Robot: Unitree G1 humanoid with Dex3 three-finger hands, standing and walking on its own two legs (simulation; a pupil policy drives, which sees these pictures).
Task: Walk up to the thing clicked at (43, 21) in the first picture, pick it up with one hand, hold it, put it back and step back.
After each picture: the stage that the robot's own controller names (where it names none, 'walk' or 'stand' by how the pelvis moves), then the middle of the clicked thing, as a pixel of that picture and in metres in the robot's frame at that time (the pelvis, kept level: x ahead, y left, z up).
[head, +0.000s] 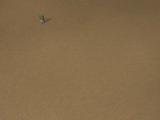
stand; (42, 19) +1.86 +0.55 -0.72
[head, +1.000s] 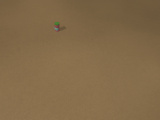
walk; (57, 26) +1.77 +0.26 -0.70
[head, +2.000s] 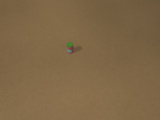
walk; (70, 48) +1.19 +0.14 -0.71
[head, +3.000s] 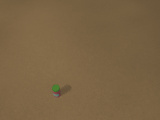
walk; (56, 91) +0.72 +0.23 -0.71
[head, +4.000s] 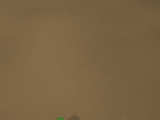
walk; out of the picture +0.45 +0.25 -0.70
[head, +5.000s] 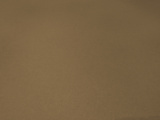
stand; out of the picture +0.32 +0.20 -0.72
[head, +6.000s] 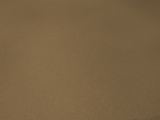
stand; out of the picture +0.30 +0.20 -0.73
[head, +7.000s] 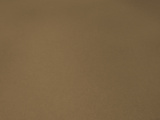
stand; out of the picture +0.31 +0.22 -0.73
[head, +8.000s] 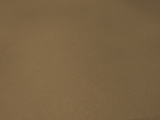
stand; out of the picture +0.30 +0.23 -0.73
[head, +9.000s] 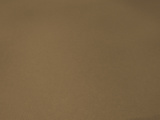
stand; out of the picture +0.30 +0.23 -0.73
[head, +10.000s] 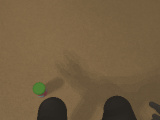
go down; (40, 90) +0.37 +0.22 -0.45
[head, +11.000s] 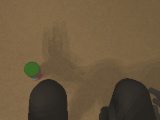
go down; (34, 71) +0.40 +0.24 -0.32
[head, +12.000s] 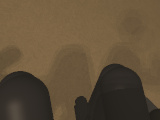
close in; out of the picture +0.37 +0.27 -0.23
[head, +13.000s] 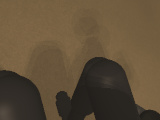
close; out of the picture +0.38 +0.28 -0.22
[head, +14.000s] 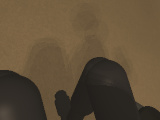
lift; out of the picture +0.37 +0.28 -0.22
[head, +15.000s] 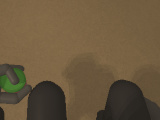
lift; (15, 84) +0.31 +0.25 -0.07
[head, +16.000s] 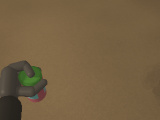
hold; (33, 84) +0.33 +0.18 +0.05
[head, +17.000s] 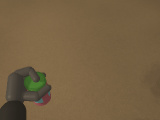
hold; (38, 89) +0.33 +0.17 +0.00
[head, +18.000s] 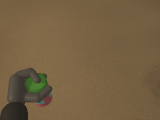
hold; (39, 90) +0.33 +0.17 +0.00
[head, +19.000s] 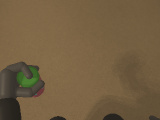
crouch; (32, 82) +0.35 +0.19 -0.05
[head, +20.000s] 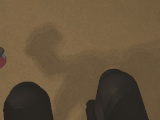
lower; out of the picture +0.43 +0.26 -0.13
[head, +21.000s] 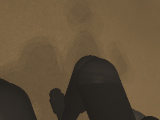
lower; out of the picture +0.41 +0.29 -0.22
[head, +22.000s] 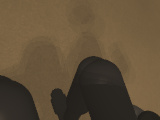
lower; out of the picture +0.40 +0.29 -0.22
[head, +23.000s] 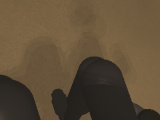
lower; out of the picture +0.40 +0.29 -0.22
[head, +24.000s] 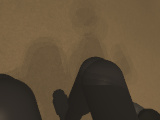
lower; out of the picture +0.39 +0.29 -0.22
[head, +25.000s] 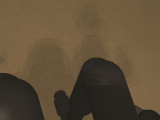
open; out of the picture +0.38 +0.27 -0.22
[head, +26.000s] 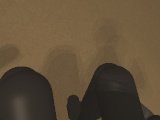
stand; out of the picture +0.38 +0.25 -0.23
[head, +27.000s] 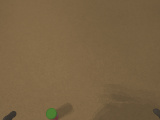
stand; (52, 115) +0.35 +0.20 -0.58
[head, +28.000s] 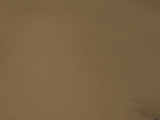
stand; out of the picture +0.34 +0.19 -0.66
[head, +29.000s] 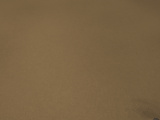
stand; out of the picture +0.33 +0.19 -0.67
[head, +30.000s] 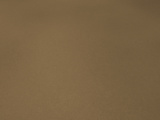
stand; out of the picture +0.36 +0.19 -0.72
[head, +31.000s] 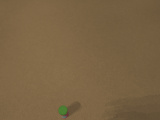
walk; (63, 112) +0.41 +0.17 -0.69
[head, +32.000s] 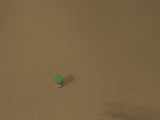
walk; (59, 81) +0.66 +0.18 -0.69
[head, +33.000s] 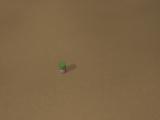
stand; (62, 67) +0.96 +0.25 -0.70
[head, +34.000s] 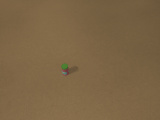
stand; (65, 69) +0.95 +0.20 -0.72
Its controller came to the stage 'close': yes
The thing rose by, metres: 0.71
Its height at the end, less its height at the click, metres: +0.00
